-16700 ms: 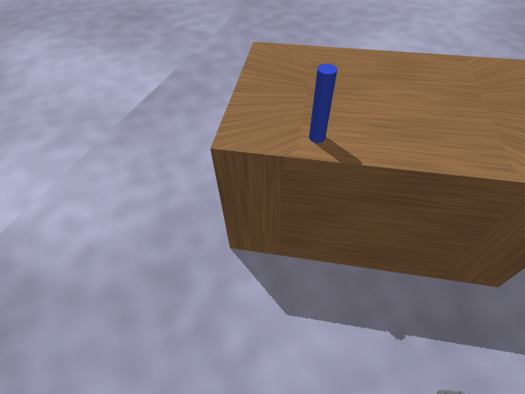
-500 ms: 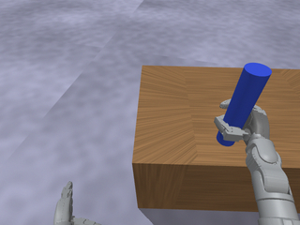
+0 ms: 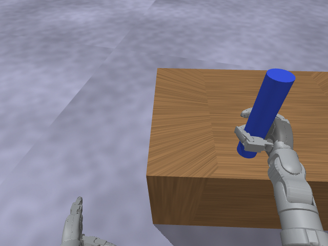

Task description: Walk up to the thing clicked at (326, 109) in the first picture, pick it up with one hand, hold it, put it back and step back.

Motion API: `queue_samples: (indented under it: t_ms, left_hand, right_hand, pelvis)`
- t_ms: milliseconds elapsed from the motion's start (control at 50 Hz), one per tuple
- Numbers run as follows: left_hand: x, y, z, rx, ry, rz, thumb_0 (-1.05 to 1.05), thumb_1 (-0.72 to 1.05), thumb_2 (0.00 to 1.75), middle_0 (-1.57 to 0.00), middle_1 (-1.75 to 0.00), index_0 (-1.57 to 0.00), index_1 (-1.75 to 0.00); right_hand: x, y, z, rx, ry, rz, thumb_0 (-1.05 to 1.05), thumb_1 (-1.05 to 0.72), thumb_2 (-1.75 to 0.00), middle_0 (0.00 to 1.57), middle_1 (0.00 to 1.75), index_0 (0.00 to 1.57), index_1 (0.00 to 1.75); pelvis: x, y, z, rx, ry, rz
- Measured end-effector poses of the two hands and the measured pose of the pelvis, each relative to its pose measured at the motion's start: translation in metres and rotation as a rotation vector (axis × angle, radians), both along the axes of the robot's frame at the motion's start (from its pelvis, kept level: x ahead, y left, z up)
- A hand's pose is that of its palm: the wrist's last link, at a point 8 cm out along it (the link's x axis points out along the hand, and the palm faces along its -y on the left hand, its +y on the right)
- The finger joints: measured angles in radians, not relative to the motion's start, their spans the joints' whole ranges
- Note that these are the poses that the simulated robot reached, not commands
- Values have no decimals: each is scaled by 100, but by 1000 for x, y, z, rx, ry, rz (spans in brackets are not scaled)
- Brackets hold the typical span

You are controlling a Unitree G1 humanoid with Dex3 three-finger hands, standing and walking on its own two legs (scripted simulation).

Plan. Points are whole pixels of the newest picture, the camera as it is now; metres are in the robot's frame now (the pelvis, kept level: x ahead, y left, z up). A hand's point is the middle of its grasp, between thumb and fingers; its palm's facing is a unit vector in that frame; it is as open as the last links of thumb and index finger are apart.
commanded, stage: crouch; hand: right
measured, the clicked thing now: (260, 119) +0.35 -0.18 +0.15
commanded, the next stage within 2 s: lower in 0.88 s
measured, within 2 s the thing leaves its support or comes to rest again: neither
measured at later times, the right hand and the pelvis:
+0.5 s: hand (240, 132) +0.41 -0.19 +0.03, palm faces +0.13 +0.99 +0.02, open 6.7 cm; pelvis -0.01 -0.01 -0.02, yaw +2 degrees
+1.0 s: hand (239, 133) +0.43 -0.20 -0.01, palm faces +0.13 +0.99 +0.02, open 6.7 cm; pelvis -0.01 -0.02 -0.05, yaw +2 degrees
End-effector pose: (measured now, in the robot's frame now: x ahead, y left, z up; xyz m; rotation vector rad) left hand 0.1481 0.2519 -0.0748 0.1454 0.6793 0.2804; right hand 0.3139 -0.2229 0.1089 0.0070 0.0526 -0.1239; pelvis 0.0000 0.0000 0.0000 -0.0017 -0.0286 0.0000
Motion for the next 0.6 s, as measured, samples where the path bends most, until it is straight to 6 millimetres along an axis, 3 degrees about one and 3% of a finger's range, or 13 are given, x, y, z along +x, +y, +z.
queue_samples:
  t_ms: [280,600]
  left_hand:
    - [-24,14,-2,75,54,32,-1,-54,6,-6,-6,-6,-5]
    - [-27,-6,-2,90,6,-9,-1,-54,6,-6,-6,-7,-5]
  right_hand:
    - [39,-7,-60,24,60,4,-1,-2,-109,95,105,91,106]
    - [73,-21,-89,22,44,-6,-1,-2,-109,95,104,91,105]
  pelvis:
    - [-9,-3,-11,6,92,22]
    - [-12,-11,-27,19,187,31]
